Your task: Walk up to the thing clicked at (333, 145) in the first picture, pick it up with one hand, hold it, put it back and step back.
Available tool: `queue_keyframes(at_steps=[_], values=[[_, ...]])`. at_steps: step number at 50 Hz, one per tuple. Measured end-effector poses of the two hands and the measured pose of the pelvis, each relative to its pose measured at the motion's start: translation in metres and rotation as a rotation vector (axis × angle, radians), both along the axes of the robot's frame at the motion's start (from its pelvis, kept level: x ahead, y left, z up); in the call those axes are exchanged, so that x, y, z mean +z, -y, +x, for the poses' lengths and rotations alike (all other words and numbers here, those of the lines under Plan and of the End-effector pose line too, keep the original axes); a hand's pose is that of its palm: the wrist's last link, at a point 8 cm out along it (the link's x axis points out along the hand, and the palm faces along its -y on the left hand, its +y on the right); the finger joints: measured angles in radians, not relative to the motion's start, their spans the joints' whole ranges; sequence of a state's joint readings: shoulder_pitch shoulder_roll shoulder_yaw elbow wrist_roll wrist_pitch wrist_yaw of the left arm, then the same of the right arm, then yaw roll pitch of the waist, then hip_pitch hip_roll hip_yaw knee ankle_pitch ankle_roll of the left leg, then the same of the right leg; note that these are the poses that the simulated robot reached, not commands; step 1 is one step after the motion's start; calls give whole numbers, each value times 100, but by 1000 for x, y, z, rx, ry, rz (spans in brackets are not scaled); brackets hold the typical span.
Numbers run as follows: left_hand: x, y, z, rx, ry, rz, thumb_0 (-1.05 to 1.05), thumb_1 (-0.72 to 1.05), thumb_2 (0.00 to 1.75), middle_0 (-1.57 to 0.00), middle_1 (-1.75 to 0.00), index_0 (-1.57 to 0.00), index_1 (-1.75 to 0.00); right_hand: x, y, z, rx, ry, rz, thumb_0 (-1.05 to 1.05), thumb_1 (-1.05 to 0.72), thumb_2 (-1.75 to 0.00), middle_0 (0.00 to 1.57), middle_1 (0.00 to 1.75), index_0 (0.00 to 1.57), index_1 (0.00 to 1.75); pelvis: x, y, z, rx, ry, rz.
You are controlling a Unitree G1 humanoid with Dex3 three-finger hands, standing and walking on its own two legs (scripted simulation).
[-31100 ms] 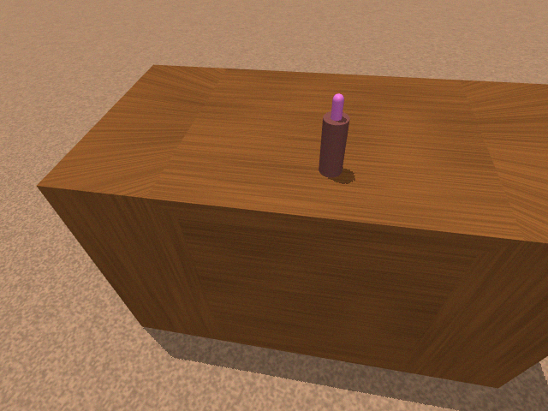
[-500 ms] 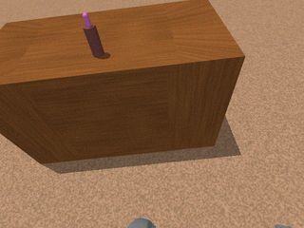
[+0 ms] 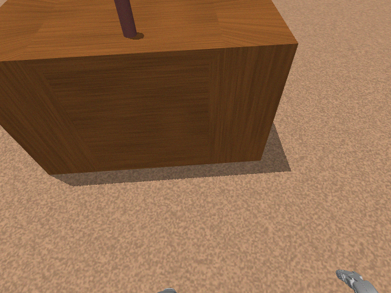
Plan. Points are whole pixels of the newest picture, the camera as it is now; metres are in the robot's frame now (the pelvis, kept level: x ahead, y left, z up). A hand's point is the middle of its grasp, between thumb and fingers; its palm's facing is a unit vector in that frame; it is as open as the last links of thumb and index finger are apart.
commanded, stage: step back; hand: left
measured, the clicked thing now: (124, 9) +1.04 +0.29 +0.09
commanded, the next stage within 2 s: stand in 1.18 s
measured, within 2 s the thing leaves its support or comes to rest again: neither
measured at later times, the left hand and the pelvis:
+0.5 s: hand out of the picture -0.03 +0.28 -0.13, palm faces +0.05 -0.92 -0.39, open 7.4 cm; pelvis -0.06 +0.00 +0.01, yaw +3 degrees
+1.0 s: hand out of the picture +0.04 +0.28 -0.14, palm faces +0.07 -0.93 -0.35, open 7.4 cm; pelvis -0.01 +0.01 +0.01, yaw +4 degrees
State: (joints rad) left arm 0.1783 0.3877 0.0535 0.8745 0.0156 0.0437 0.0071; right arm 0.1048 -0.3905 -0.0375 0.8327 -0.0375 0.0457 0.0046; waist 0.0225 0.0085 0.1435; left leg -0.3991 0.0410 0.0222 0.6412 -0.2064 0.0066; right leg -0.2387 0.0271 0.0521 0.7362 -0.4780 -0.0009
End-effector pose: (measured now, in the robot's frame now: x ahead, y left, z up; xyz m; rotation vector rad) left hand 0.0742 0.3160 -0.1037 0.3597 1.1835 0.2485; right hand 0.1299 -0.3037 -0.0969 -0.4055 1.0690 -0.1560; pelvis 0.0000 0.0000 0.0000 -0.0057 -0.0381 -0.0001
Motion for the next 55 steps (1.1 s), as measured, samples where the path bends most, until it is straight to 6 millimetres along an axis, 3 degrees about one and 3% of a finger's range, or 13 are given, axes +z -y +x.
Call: queue_keyframes(at_steps=[5,9,15,22,29,37,46,55], values=[[6,15,-62,20,-56,11,1,90,90,-20,-30,-21,-30,-8,13,-34,-36,-10,29,0,-90,-90,20,30,20,30,2,11,-29,-11,15,-5],[16,14,-94,57,-66,25,1,90,90,-21,-30,-21,-30,-11,17,-69,-38,-66,39,0,-90,-90,20,30,20,30,8,12,-44,11,9,20],[17,-3,-115,95,-20,36,1,90,90,-21,-30,-21,-30,-18,14,-113,-7,-187,21,1,-90,-90,20,30,20,30,6,6,-58,76,0,15],[8,-13,-119,92,-54,3,1,90,90,-20,-30,-21,-30,-8,-5,-128,-27,-148,37,1,-90,-90,20,30,20,30,10,-2,-63,69,9,30],[8,4,-89,48,-3,-6,1,91,90,-20,-30,-20,-30,-10,8,-119,-53,-114,49,0,-90,-90,20,30,20,30,8,11,-55,56,17,3],[14,17,-71,73,55,-23,1,90,90,-21,-30,-21,-30,-9,11,-85,-11,-131,32,1,-90,-90,20,30,20,30,12,10,-38,84,9,3],[-4,-2,-52,91,-4,-48,1,90,90,-20,-30,-21,-30,-7,-14,-51,1,-119,16,0,-90,-90,20,30,20,30,7,-8,-19,78,5,8],[2,-5,-29,77,-14,-54,1,90,90,-20,-30,-20,-30,1,-39,-6,16,-64,64,0,-90,-90,20,30,20,30,16,-11,-5,65,-10,-3]])
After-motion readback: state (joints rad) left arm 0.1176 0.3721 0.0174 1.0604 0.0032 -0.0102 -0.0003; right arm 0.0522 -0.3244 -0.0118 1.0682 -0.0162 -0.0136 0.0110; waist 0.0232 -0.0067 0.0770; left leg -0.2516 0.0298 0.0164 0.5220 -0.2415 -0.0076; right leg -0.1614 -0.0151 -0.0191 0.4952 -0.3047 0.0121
